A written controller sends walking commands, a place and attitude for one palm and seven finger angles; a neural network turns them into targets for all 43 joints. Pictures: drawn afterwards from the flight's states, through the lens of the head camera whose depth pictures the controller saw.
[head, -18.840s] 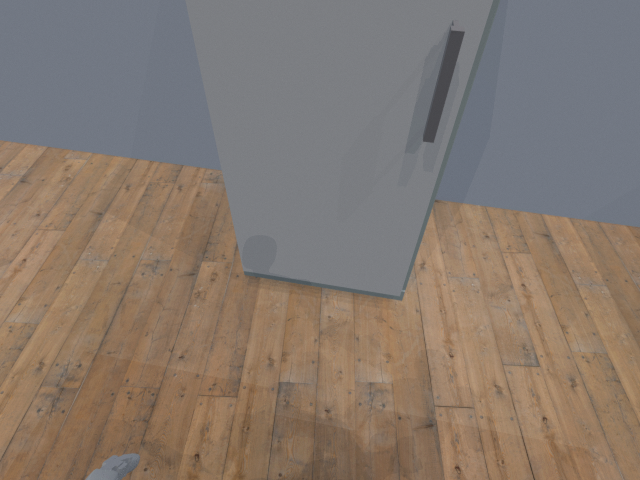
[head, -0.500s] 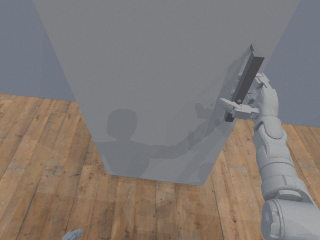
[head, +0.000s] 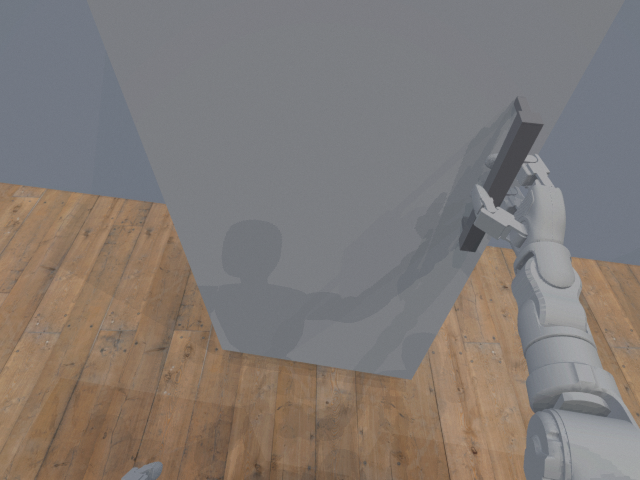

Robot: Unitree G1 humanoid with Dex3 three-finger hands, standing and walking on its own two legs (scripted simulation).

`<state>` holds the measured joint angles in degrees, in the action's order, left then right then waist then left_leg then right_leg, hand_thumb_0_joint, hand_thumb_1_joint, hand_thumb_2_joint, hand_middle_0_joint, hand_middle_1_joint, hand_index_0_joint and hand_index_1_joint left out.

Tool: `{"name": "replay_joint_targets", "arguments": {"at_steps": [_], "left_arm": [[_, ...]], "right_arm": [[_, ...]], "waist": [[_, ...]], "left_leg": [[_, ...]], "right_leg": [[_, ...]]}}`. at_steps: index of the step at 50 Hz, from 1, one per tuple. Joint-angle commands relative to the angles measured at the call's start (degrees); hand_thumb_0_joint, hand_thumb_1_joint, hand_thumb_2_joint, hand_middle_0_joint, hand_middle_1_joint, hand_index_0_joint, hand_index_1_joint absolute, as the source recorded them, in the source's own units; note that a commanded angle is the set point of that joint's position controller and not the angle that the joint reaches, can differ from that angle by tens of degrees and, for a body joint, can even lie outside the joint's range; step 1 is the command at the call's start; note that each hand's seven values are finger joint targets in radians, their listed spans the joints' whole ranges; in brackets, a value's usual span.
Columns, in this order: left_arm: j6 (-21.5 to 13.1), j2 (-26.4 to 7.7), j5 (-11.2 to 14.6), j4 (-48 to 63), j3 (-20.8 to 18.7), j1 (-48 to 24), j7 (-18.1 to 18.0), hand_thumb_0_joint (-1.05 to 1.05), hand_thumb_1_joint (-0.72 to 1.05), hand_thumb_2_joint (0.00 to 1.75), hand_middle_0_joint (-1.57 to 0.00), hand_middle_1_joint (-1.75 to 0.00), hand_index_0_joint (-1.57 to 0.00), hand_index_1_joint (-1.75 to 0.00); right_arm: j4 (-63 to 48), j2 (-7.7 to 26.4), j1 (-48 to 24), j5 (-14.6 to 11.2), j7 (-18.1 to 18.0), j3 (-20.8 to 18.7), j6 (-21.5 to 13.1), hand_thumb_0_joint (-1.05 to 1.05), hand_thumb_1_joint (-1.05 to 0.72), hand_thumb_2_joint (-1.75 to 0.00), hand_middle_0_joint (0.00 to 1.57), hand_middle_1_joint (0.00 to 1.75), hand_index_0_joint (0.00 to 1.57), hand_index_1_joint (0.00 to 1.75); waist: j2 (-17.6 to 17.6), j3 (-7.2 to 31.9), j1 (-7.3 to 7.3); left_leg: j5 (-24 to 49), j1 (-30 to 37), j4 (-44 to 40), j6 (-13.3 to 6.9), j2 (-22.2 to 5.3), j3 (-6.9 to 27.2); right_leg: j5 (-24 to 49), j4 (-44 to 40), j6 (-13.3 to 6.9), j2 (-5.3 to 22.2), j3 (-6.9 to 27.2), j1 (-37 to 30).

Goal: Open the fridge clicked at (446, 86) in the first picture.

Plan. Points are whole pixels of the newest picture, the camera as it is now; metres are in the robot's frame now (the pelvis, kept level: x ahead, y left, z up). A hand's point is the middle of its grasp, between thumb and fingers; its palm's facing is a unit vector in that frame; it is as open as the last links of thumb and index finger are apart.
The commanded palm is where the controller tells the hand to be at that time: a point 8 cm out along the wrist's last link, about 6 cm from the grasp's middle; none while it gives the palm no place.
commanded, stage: grip the handle and tug to test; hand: right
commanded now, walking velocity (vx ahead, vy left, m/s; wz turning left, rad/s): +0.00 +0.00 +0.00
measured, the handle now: (491, 181) +0.50 -0.16 +0.13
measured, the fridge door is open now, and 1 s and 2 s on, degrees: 0 7 37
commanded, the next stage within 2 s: pull the door a little, standing still in 0.50 s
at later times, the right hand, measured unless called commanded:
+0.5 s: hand (485, 212) +0.43 -0.14 +0.13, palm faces +0.05 +1.00 +0.00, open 6.7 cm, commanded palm +0.38 -0.19 +0.13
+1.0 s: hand (485, 249) +0.37 -0.13 +0.13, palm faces +0.00 +1.00 +0.00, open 6.8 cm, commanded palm +0.32 -0.19 +0.14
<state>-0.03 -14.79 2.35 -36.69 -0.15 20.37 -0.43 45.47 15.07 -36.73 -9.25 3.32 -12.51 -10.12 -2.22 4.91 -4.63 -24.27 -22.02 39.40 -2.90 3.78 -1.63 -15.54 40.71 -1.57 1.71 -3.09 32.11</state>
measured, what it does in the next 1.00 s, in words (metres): stands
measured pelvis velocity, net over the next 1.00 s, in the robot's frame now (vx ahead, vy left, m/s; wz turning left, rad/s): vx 0.04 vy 0.01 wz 0.01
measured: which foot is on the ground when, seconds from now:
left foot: down 0.00-1.00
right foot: down 0.00-1.00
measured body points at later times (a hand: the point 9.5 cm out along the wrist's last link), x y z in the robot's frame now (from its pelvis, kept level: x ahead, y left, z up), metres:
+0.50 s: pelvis +0.02 +0.01 +0.00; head +0.04 +0.02 +0.45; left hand +0.11 +0.27 -0.11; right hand +0.42 -0.20 +0.13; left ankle -0.05 +0.09 -0.71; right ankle +0.05 -0.10 -0.71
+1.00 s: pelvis +0.04 +0.01 +0.01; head +0.03 +0.03 +0.46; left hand +0.18 +0.25 -0.09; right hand +0.37 -0.19 +0.13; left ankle -0.05 +0.09 -0.71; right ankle +0.05 -0.10 -0.71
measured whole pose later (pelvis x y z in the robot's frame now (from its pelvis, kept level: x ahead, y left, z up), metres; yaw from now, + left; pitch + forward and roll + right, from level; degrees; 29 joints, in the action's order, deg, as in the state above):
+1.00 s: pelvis +0.04 +0.01 +0.01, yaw +1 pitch +4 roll -1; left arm 2.2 -13.6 3.0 -31.2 0.6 15.9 -0.6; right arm 11.3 10.5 -8.9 -11.8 4.7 -7.5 -1.0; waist -2.1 6.2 -1.1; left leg -24.1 -13.5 34.5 -2.7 3.0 -0.4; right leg -16.4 35.0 -0.9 0.9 -4.3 22.7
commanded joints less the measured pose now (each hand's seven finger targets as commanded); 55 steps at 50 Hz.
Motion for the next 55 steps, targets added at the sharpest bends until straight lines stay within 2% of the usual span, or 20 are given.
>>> {"name": "replay_joint_targets", "arguments": {"at_steps": [1, 4, 8, 9, 12, 16, 19, 22, 29, 31, 33, 37, 41, 44, 50, 51, 52, 53, 54, 55], "left_arm": [[-1.8, -8.3, 0.3, 5.9, -2.7, 0.3, -0.4, 0.0, 0.9, 0.9, -0.2, -0.3, -0.2, -0.3], [-1.9, -8.5, 0.3, 6.1, -2.8, 0.3, -0.4, 0.0, 0.9, 0.9, -0.2, -0.3, -0.2, -0.3], [-1.9, -8.2, 0.2, 6.6, -2.9, 0.2, -0.1, 0.0, 0.9, 0.9, -0.2, -0.3, -0.2, -0.3], [-2.0, -8.4, 0.4, 6.6, -2.9, -0.1, -0.1, 0.0, 0.9, 0.9, -0.2, -0.3, -0.2, -0.3], [-1.9, -8.1, 0.4, 6.8, -2.9, -0.5, -0.2, 0.0, 0.9, 0.9, -0.2, -0.3, -0.2, -0.3], [-1.9, -8.1, 0.5, 8.0, -2.9, -1.3, -0.1, 0.0, 0.9, 0.9, -0.2, -0.3, -0.2, -0.3], [-1.5, -8.1, 0.7, 8.6, -2.8, -1.8, 0.0, 0.0, 0.9, 0.9, -0.2, -0.3, -0.2, -0.3], [-1.4, -7.7, 0.8, 9.5, -2.7, -2.9, 0.0, 0.0, 0.9, 0.9, -0.2, -0.3, -0.2, -0.3], [-1.1, -7.5, 1.0, 10.8, -2.7, -4.0, -0.1, 0.0, 0.9, 0.9, -0.2, -0.3, -0.2, -0.3], [-0.6, -8.0, 0.8, 9.9, -2.6, -3.6, -0.6, 0.0, 0.9, 0.9, -0.2, -0.3, -0.2, -0.3], [-0.1, -7.8, 0.6, 9.1, -2.5, -3.3, -0.9, 0.0, 0.9, 0.9, -0.2, -0.3, -0.2, -0.3], [-0.2, -7.1, 0.7, 9.9, -2.6, -4.8, -0.8, 0.0, 0.9, 0.9, -0.2, -0.3, -0.2, -0.3], [-0.2, -6.8, 0.6, 11.5, -2.4, -6.0, -0.5, 0.0, 0.9, 0.9, -0.2, -0.3, -0.2, -0.3], [-0.2, -6.6, 0.8, 13.2, -2.1, -7.6, -0.5, 0.0, 0.9, 0.9, -0.2, -0.3, -0.2, -0.3], [-0.8, -5.1, 1.0, 15.9, -1.2, -11.7, -0.4, 0.0, 0.9, 0.9, -0.2, -0.3, -0.2, -0.3], [-0.9, -5.1, 1.1, 16.2, -1.0, -12.5, -0.5, 0.0, 0.9, 0.9, -0.2, -0.3, -0.2, -0.3], [-0.2, -4.8, 1.0, 14.3, 0.1, -12.4, -2.7, 0.0, 0.9, 0.9, -0.2, -0.3, -0.2, -0.3], [0.6, -4.9, -0.2, 12.5, -0.1, -11.6, -3.7, 0.0, 0.9, 0.9, -0.2, -0.3, -0.2, -0.3], [1.0, -4.5, -0.6, 12.4, -0.2, -13.1, -3.8, 0.0, 0.9, 0.9, -0.2, -0.3, -0.2, -0.3], [1.6, -4.6, -0.7, 12.8, -0.3, -13.3, -3.9, 0.0, 0.9, 0.9, -0.2, -0.3, -0.2, -0.3]], "right_arm": [[-14.0, 9.2, -26.6, -0.1, 0.9, 0.6, -4.5, 0.0, -0.9, -0.9, 0.45, 1.4, 0.45, 1.4], [-13.8, 9.9, -24.4, 0.1, 0.7, -0.4, -4.6, 0.0, -0.9, -0.9, 0.45, 1.4, 0.45, 1.4], [-14.9, 6.9, -21.8, -0.3, 1.2, 2.1, -4.1, 0.0, -0.9, -0.9, 0.45, 1.4, 0.45, 1.4], [-15.2, 8.7, -21.0, -0.2, 1.1, 0.1, -4.1, 0.0, -0.9, -0.9, 0.45, 1.4, 0.45, 1.4], [-15.8, 7.3, -20.4, -0.5, 1.4, 1.5, -3.3, 0.0, -0.9, -0.9, 0.45, 1.4, 0.45, 1.4], [-20.0, 8.1, -15.1, -1.1, 1.8, 0.1, -2.9, 0.0, -0.9, -0.9, 0.45, 1.4, 0.45, 1.4], [-21.8, 8.9, -10.5, -1.3, 2.2, -0.7, -2.1, 0.0, -0.9, -0.9, 0.45, 1.4, 0.45, 1.4], [-25.4, 6.6, -7.9, -1.7, 2.7, 1.4, -0.8, 0.0, -0.9, -0.9, 0.45, 1.4, 0.45, 1.4], [-32.6, 6.8, -0.5, -2.3, 2.5, 0.1, 1.7, 0.0, -0.9, -0.9, 0.45, 1.4, 0.45, 1.4], [-32.5, 10.1, -5.2, -2.0, 2.2, -1.8, 2.5, 0.0, -0.9, -0.9, 0.45, 1.4, 0.45, 1.4], [-31.3, 8.3, -9.4, -1.8, 1.7, 0.3, 3.2, 0.0, -0.9, -0.9, 0.45, 1.4, 0.45, 1.4], [-32.3, 5.8, -1.3, -1.8, 2.0, 0.9, 4.1, 0.0, -0.9, -0.9, 0.45, 1.4, 0.45, 1.4], [-37.9, 5.9, 4.0, -2.3, 2.5, 0.8, 4.2, 0.0, -0.9, -0.9, 0.45, 1.4, 0.45, 1.4], [-41.1, 5.2, 12.3, -2.8, 2.8, 0.9, 4.3, 0.0, -0.9, -0.9, 0.45, 1.4, 0.45, 1.4], [-54.3, 2.0, 26.2, -3.5, 2.6, 4.1, 6.0, 0.0, -0.9, -0.9, 0.45, 1.4, 0.45, 1.4], [-59.6, 2.4, 22.8, -3.3, 2.4, 4.8, 6.3, 0.0, -0.9, -0.9, 0.45, 1.4, 0.45, 1.4], [-63.6, 13.6, 5.0, 2.8, -2.0, 1.0, 1.6, 0.0, -0.9, -0.9, 0.45, 1.4, 0.45, 1.4], [-59.5, 11.3, 7.9, 3.5, -4.0, 1.7, 0.4, 0.0, -0.9, -0.9, 0.45, 1.4, 0.45, 1.4], [-54.1, 5.3, 18.5, 3.9, -4.3, 5.4, 1.1, 0.0, -0.9, -0.9, 0.45, 1.4, 0.45, 1.4], [-55.1, 2.3, 22.2, 4.5, -4.2, 8.8, 1.4, 0.0, -0.9, -0.9, 0.45, 1.4, 0.45, 1.4]], "waist": [[0.4, 16.7, 0.05], [1.6, 18.2, 0.68], [1.2, 18.1, 0.81], [1.3, 19.2, 1.44], [1.5, 18.1, 1.21], [2.0, 20.5, 2.67], [3.2, 19.6, 3.42], [2.3, 18.7, 3.46], [3.3, 19.3, 4.6], [3.9, 17.9, 3.23], [4.5, 15.2, 1.65], [0.0, 17.6, 4.1], [1.1, 20.2, 5.43], [5.7, 18.4, 6.35], [3.2, 13.4, 6.93], [1.0, 14.0, 6.51], [0.6, 6.7, 3.81], [3.0, 4.6, 3.54], [6.3, 3.8, 4.0], [6.0, 5.8, 3.73]], "left_leg": [[24.9, -6.2, -6.2, 2.4, -0.4, 1.2], [25.5, -5.3, -6.1, 2.4, -0.5, 1.3], [26.4, -4.5, -6.0, 2.4, -0.6, 1.1], [27.6, -4.4, -5.8, 2.5, -0.6, 1.3], [27.7, -4.2, -6.1, 2.6, -0.6, 1.2], [33.5, -0.6, -5.6, 3.0, -1.0, 1.7], [37.6, 1.4, -5.4, 3.5, -1.3, 1.9], [39.0, 2.5, -5.5, 3.3, -1.3, 1.7], [46.0, 5.5, -5.4, 4.3, -2.0, 1.9], [46.0, 5.2, -5.8, 4.0, -2.0, 1.9], [43.0, 3.8, -6.5, 4.1, -1.9, 1.8], [41.2, 3.5, -6.1, 3.0, -1.7, 1.1], [45.8, 6.7, -5.6, 3.3, -2.1, 1.2], [47.0, 8.8, -5.9, 3.8, -2.3, 1.1], [42.6, 9.2, -7.6, 3.5, -2.4, 0.7], [42.5, 8.8, -8.0, 3.5, -2.5, 0.9], [41.9, 1.0, -14.5, 8.2, -6.0, 6.0], [41.2, 1.8, -16.3, 8.6, -6.5, 4.8], [44.9, 1.6, -17.3, 10.1, -6.6, 4.6], [48.6, 5.2, -15.2, 10.2, -6.8, 3.5]], "right_leg": [[14.3, -1.6, -1.2, -1.3, 4.2, -21.9], [14.9, -1.6, -1.3, -1.4, 4.1, -22.3], [15.8, -1.2, -1.4, -1.6, 4.1, -22.4], [16.3, -1.2, -1.3, -1.5, 4.0, -22.7], [15.9, -1.4, -1.4, -1.6, 3.8, -22.4], [18.8, -1.5, -1.6, -1.9, 3.2, -22.5], [20.3, -1.6, -1.6, -1.9, 2.7, -21.6], [21.3, -2.0, -1.7, -2.1, 2.4, -21.9], [24.9, -2.4, -1.8, -2.0, 1.8, -22.7], [24.7, -2.6, -1.8, -2.0, 2.0, -22.4], [22.8, -2.3, -1.9, -2.0, 2.1, -21.8], [26.7, -2.7, -1.4, -1.9, 2.3, -25.1], [29.8, -3.0, -1.4, -1.8, 2.4, -25.9], [28.3, -4.2, -1.5, -1.5, 2.0, -24.4], [25.3, -6.2, -1.4, -1.4, 1.5, -25.1], [25.6, -6.2, -1.4, -1.3, 1.5, -26.4], [23.1, -4.7, -3.6, 0.1, 0.7, -29.5], [22.0, -4.5, -3.4, 0.2, 2.2, -28.2], [22.2, -4.7, -3.4, 0.1, 1.4, -28.8], [25.0, -5.9, -3.3, 0.6, 1.6, -29.0]]}}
